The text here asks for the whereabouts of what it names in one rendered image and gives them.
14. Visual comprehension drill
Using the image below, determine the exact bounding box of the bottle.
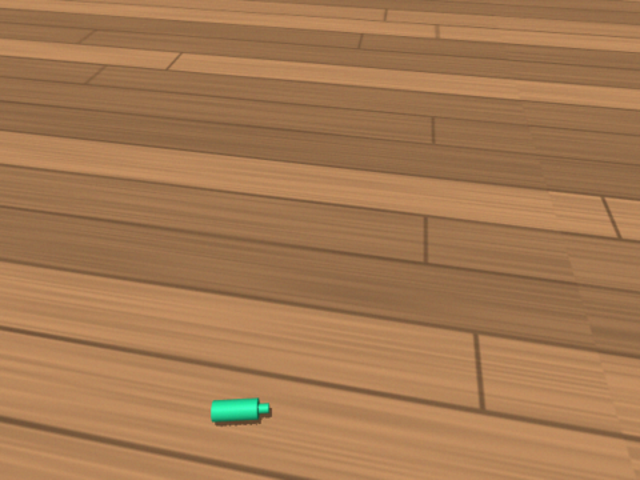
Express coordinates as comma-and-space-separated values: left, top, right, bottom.
211, 398, 269, 422

